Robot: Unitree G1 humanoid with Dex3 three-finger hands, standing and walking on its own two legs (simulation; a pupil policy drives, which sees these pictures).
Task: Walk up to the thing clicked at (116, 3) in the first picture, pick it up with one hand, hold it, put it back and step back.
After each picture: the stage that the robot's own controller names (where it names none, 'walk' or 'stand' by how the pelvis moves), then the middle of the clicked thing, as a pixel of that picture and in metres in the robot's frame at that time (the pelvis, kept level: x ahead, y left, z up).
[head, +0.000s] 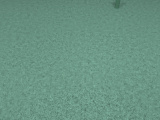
stand; (118, 0) +2.30 -0.59 -0.65
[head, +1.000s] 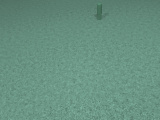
walk; (99, 11) +2.20 -0.10 -0.62
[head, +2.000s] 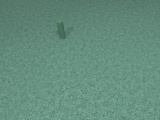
walk; (61, 29) +1.50 +0.32 -0.65
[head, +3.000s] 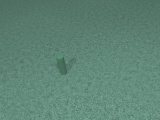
walk; (62, 65) +1.03 +0.29 -0.65
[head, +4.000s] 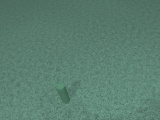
walk; (63, 93) +0.69 +0.26 -0.65
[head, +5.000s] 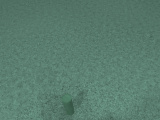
stand; (68, 105) +0.53 +0.18 -0.64
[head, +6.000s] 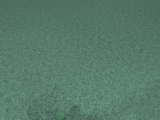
stand; out of the picture +0.46 +0.16 -0.65
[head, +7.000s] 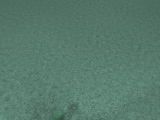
stand; out of the picture +0.47 +0.19 -0.65
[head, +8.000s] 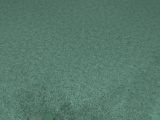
stand; out of the picture +0.41 +0.22 -0.65
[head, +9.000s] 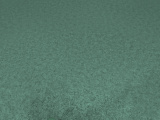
stand; out of the picture +0.41 +0.23 -0.66
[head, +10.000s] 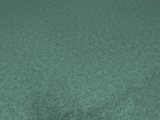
stand; out of the picture +0.38 +0.23 -0.66
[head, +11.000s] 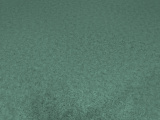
stand; out of the picture +0.39 +0.23 -0.66
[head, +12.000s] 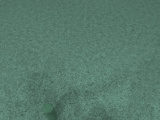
go down; (50, 113) +0.41 +0.22 -0.63
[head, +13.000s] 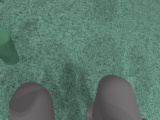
go down; (5, 49) +0.47 +0.26 -0.23
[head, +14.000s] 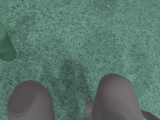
close in; (2, 45) +0.47 +0.27 -0.23
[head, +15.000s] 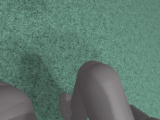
close; out of the picture +0.45 +0.30 -0.16
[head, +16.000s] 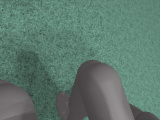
lift; out of the picture +0.44 +0.31 -0.16
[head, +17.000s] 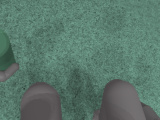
lift; (0, 57) +0.37 +0.27 -0.03
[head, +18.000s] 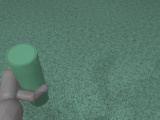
hold; (32, 80) +0.32 +0.17 +0.09
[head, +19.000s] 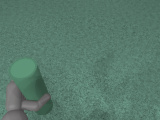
hold; (35, 91) +0.31 +0.17 +0.03
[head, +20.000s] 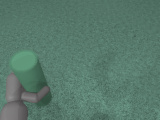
hold; (35, 83) +0.33 +0.17 +0.05
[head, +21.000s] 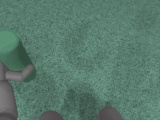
crouch; (18, 61) +0.41 +0.21 -0.02
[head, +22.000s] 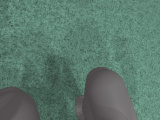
lower; out of the picture +0.49 +0.28 -0.11
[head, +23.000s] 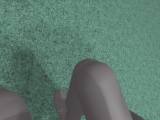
lower; out of the picture +0.46 +0.31 -0.17
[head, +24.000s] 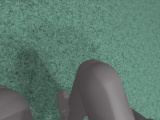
lower; out of the picture +0.45 +0.31 -0.16
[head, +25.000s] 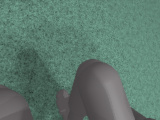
lower; out of the picture +0.45 +0.31 -0.17
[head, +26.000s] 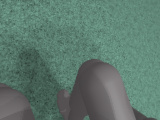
rest; out of the picture +0.45 +0.31 -0.17
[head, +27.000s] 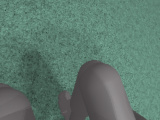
open; out of the picture +0.45 +0.29 -0.17
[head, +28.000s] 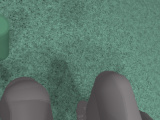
stand; out of the picture +0.46 +0.26 -0.20
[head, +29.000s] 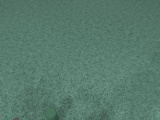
stand; (53, 119) +0.41 +0.19 -0.57
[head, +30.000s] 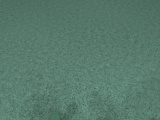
stand; out of the picture +0.42 +0.19 -0.60
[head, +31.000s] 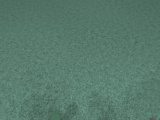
stand; out of the picture +0.42 +0.19 -0.60
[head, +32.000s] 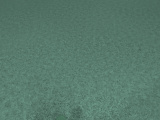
stand; out of the picture +0.44 +0.18 -0.65
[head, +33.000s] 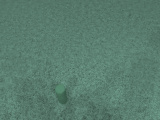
walk; (61, 95) +0.51 +0.16 -0.63
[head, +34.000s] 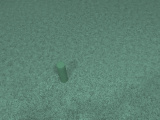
walk; (62, 72) +0.75 +0.20 -0.63
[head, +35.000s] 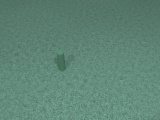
stand; (61, 61) +1.05 +0.22 -0.64
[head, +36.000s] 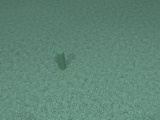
stand; (61, 60) +1.04 +0.23 -0.66
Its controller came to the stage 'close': yes
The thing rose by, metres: 0.69
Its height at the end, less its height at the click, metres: +0.00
